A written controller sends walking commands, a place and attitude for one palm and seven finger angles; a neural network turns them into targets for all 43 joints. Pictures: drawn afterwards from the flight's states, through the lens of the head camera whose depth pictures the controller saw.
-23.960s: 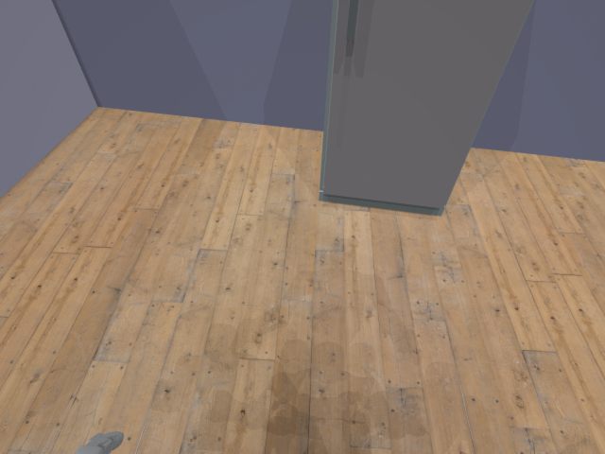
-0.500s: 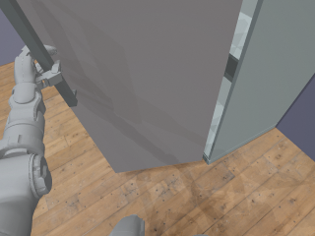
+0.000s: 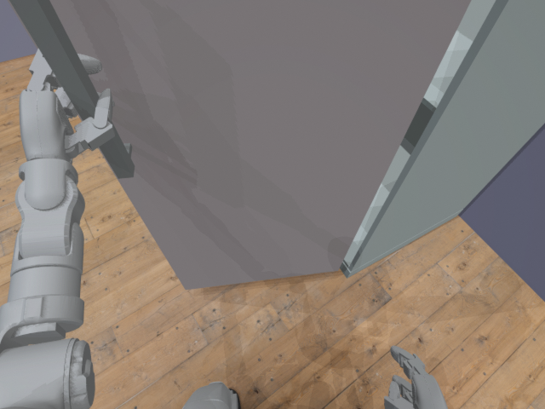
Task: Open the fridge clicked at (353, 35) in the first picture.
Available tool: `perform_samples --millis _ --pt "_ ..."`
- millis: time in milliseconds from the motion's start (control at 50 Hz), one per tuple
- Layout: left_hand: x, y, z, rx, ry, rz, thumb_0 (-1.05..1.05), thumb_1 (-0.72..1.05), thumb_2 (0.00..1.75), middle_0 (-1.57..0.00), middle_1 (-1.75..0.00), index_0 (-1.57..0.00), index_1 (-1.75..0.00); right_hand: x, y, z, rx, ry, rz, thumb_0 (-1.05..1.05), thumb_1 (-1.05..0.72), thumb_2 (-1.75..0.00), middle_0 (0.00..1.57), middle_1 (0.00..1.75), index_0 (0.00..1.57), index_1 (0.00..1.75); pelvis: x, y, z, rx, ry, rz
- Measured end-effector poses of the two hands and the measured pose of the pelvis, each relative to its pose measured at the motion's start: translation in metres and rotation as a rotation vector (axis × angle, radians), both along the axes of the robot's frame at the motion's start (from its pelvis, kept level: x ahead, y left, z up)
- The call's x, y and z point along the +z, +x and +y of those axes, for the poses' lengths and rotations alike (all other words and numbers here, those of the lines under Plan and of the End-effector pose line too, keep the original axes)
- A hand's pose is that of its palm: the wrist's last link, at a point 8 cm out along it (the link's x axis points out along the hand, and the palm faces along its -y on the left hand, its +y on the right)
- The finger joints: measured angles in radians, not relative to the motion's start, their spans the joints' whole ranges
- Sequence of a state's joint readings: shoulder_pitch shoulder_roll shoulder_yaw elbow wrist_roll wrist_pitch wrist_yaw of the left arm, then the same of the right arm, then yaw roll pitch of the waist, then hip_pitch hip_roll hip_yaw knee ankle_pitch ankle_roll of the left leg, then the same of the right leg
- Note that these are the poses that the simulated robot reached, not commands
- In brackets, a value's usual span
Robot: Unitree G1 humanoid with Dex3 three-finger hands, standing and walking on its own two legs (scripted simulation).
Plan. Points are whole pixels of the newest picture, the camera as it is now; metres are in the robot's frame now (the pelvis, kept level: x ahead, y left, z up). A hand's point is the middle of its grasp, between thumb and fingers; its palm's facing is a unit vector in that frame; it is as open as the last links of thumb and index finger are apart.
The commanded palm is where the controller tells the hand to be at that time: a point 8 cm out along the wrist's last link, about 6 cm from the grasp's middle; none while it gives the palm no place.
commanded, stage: stop walking and hold the door back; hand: left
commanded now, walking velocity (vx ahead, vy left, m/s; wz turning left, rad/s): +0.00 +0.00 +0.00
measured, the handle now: (74, 62) +0.46 +0.28 +0.22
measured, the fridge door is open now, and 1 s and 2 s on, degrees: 69 72 72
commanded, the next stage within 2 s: loosen the grip on the handle in 0.18 s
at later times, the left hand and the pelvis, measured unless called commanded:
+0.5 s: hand (97, 125) +0.40 +0.25 +0.18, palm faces +0.33 -0.93 -0.18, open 8.4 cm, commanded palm +0.37 +0.29 +0.17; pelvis -0.04 +0.00 +0.00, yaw -1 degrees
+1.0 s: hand (91, 138) +0.38 +0.25 +0.18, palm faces +0.31 -0.94 -0.16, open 14.5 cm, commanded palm +0.34 +0.30 +0.17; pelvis -0.07 +0.01 -0.01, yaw -3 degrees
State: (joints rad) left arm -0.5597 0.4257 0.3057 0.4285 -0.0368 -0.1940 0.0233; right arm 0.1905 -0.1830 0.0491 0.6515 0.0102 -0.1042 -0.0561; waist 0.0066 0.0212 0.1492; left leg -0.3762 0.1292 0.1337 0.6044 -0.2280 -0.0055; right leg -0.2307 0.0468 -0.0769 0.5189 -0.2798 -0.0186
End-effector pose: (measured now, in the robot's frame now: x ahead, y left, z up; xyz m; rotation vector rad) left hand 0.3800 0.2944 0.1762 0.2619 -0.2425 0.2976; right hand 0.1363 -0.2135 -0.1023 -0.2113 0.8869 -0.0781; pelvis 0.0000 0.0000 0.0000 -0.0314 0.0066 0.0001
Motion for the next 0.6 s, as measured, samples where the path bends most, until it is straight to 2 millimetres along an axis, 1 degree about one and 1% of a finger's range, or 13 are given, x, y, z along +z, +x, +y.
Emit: perform_samples --millis 80,160,220,300,320,360,400,460,520,600 --pt "0.002 -0.005 -0.001 0.022 0.017 0.038 -0.13 0.6 0.78 -0.46 -1.4 -0.3 -1.38 -0.006 0.012 -0.003 0.007 0.012 -0.01 0.01 -0.9 -0.9 0.21 0.3 0.21 0.3 0.0 -0.002 -0.004 0.013 -0.003 -0.006" --pt "0.001 0.0 0.0 0.023 -0.018 0.064 -0.14 0.6 0.8 -0.46 -1.4 -0.35 -1.39 0.003 0.014 -0.017 -0.003 -0.041 -0.027 0.01 -0.9 -0.9 0.21 0.3 0.21 0.3 0.001 -0.002 -0.004 0.018 0.015 0.001" --pt "0.001 0.003 0.001 0.018 -0.036 0.06 -0.13 0.61 0.81 -0.46 -1.4 -0.35 -1.4 0.014 0.012 -0.031 -0.048 -0.089 -0.057 0.01 -0.9 -0.9 0.21 0.3 0.21 0.3 0.0 -0.002 0.0 0.014 0.018 0.001" --pt "0.002 0.003 0.0 0.004 -0.044 0.062 -0.12 0.62 0.81 -0.46 -1.4 -0.34 -1.4 0.028 -0.002 -0.044 -0.09 -0.118 -0.07 0.01 -0.9 -0.9 0.21 0.3 0.2 0.3 0.005 -0.007 0.004 -0.009 0.025 -0.005" --pt "0.002 0.006 0.002 -0.007 -0.041 0.077 -0.12 0.6 0.8 -0.46 -1.4 -0.34 -1.4 0.03 -0.007 -0.047 -0.081 -0.129 -0.075 0.01 -0.9 -0.9 0.21 0.3 0.2 0.3 0.004 -0.01 0.003 -0.012 0.03 0.006" --pt "0.003 0.01 0.005 -0.007 -0.097 0.113 -0.12 0.56 0.79 -0.46 -1.4 -0.35 -1.4 0.035 -0.02 -0.052 -0.087 -0.135 -0.087 0.01 -0.9 -0.9 0.21 0.3 0.2 0.3 0.004 -0.015 0.002 -0.005 0.035 0.036" --pt "0.006 0.004 0.006 0.001 -0.137 0.118 -0.1 0.53 0.77 -0.46 -1.4 -0.37 -1.4 0.036 -0.036 -0.057 -0.097 -0.134 -0.093 0.01 -0.9 -0.9 0.21 0.3 0.2 0.3 0.005 -0.02 0.002 -0.009 0.036 0.045" --pt "0.007 -0.005 0.001 0.028 -0.117 0.131 -0.06 0.42 0.71 -0.43 -1.38 -0.33 -1.36 0.028 -0.065 -0.063 -0.132 -0.119 -0.076 0.01 -0.9 -0.9 0.21 0.3 0.2 0.3 0.004 -0.03 0.004 -0.022 0.03 0.043" --pt "0.006 -0.017 -0.002 0.043 -0.066 0.111 -0.03 0.24 0.61 -0.43 -1.37 -0.32 -1.35 0.015 -0.098 -0.064 -0.15 -0.106 -0.002 0.01 -0.9 -0.9 0.21 0.3 0.2 0.3 0.001 -0.042 0.003 -0.019 0.031 0.045" --pt "0.003 -0.027 -0.005 0.04 -0.043 0.074 -0.01 -0.08 0.44 -0.43 -1.37 -0.35 -1.35 0.0 -0.141 -0.06 -0.165 -0.101 0.108 0.01 -0.9 -0.9 0.21 0.3 0.2 0.3 -0.003 -0.057 0.0 -0.012 0.032 0.049"
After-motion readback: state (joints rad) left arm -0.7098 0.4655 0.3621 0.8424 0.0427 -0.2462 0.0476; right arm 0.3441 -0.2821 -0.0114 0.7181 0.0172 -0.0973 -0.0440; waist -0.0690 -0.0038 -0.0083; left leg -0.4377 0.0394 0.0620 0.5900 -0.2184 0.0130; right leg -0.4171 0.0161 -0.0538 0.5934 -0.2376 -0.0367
